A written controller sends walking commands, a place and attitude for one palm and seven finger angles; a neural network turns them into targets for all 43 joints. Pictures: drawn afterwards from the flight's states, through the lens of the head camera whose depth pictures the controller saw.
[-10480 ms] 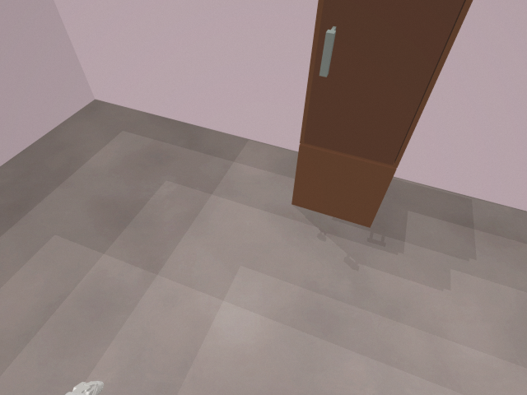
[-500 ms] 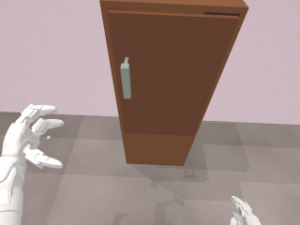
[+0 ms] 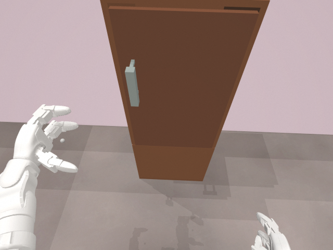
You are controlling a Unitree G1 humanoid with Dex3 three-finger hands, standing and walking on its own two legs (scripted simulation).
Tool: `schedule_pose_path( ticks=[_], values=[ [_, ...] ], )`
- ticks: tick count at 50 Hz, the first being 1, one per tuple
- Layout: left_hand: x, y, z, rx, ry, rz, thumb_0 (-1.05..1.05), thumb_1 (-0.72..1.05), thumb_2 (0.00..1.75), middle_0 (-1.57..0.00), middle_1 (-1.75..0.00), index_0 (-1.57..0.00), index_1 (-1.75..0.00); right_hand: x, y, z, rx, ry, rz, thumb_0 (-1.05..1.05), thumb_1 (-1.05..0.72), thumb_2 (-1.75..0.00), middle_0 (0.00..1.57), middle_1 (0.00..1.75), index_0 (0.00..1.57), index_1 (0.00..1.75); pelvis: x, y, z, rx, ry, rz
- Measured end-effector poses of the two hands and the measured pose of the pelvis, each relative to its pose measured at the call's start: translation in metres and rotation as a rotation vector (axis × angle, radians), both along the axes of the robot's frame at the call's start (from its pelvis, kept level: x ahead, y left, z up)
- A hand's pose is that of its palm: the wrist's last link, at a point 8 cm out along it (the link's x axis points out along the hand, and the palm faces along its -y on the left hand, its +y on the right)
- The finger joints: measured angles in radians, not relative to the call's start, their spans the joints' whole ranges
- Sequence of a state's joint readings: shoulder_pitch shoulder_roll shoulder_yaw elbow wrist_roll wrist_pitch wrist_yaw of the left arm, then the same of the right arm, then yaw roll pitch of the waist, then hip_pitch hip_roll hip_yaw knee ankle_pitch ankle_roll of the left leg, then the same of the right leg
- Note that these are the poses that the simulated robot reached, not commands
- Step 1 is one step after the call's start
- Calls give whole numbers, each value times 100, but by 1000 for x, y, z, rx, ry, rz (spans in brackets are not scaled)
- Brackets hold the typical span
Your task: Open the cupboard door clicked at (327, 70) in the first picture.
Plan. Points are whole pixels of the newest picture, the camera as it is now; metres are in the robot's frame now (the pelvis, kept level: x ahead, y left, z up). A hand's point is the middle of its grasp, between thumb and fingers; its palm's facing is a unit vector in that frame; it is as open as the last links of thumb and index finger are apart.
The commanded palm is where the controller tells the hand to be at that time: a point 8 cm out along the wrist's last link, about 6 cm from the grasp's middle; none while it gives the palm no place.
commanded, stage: move the hooked fingers beside the handle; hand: left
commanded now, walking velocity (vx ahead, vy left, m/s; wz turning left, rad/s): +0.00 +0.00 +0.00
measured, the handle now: (133, 83) +0.56 +0.14 +0.07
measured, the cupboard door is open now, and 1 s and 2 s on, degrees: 0 0 0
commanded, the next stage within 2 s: none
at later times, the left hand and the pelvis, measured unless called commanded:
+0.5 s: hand (82, 117) +0.40 +0.25 +0.08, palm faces +0.03 -1.00 +0.01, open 14.0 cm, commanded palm +0.38 +0.29 +0.09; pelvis +0.01 +0.01 +0.00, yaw -1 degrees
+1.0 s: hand (98, 99) +0.47 +0.23 +0.08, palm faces +0.04 -1.00 +0.00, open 14.0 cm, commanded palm +0.45 +0.27 +0.08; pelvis +0.01 +0.02 -0.01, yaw -2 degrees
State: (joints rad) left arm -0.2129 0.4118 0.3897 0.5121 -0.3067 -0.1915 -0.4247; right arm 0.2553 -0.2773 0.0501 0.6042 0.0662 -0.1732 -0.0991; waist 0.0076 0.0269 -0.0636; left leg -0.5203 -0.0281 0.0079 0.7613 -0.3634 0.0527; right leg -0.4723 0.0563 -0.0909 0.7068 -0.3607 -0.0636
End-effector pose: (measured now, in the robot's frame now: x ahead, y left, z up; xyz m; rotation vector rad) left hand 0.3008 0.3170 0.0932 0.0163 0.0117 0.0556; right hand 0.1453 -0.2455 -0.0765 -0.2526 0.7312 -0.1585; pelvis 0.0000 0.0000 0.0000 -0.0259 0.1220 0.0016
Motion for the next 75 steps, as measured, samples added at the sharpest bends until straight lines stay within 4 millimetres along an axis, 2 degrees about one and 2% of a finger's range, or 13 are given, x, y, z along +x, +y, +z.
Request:
schedule_pose_path(
  ticks=[7,19,33,43,55,69,75],
  values=[
    [31,-10,-2,-11,13,-19,-2,-50,30,-30,-120,-30,-120,-17,-6,-6,5,59,-42,1,-91,-90,20,30,20,30,3,-1,0,5,20,-16],
    [59,-8,-7,-16,17,-10,-2,-50,30,-30,-120,-30,-120,-52,-12,-17,-7,195,-107,1,-91,-90,20,30,20,30,7,4,-2,2,50,-24],
    [106,-29,-7,-18,-2,-40,-2,-50,30,-29,-120,-29,-120,-72,-1,-23,-4,278,-141,1,-91,-90,20,30,20,30,9,16,-5,-6,83,-30],
    [130,-36,-11,-16,1,-21,-2,-50,30,-30,-120,-30,-120,-92,5,-30,10,359,-167,1,-91,-90,20,30,20,30,10,20,-8,-9,106,-38],
    [159,-45,-11,-23,5,-22,-2,-50,30,-30,-120,-30,-120,-129,0,-37,-4,486,-206,1,-91,-90,20,30,20,30,7,20,-14,-14,141,-36],
    [202,-55,-13,-19,16,-13,-2,-50,30,-30,-120,-30,-120,-168,-5,-36,-17,602,-266,1,-91,-90,20,30,20,30,8,15,-21,-19,201,-48],
    [209,-57,-12,-23,5,-19,-2,-50,30,-30,-120,-29,-120,-177,-2,-35,-1,645,-287,1,-91,-90,20,30,20,30,14,14,-20,-18,215,-60]
  ],
)
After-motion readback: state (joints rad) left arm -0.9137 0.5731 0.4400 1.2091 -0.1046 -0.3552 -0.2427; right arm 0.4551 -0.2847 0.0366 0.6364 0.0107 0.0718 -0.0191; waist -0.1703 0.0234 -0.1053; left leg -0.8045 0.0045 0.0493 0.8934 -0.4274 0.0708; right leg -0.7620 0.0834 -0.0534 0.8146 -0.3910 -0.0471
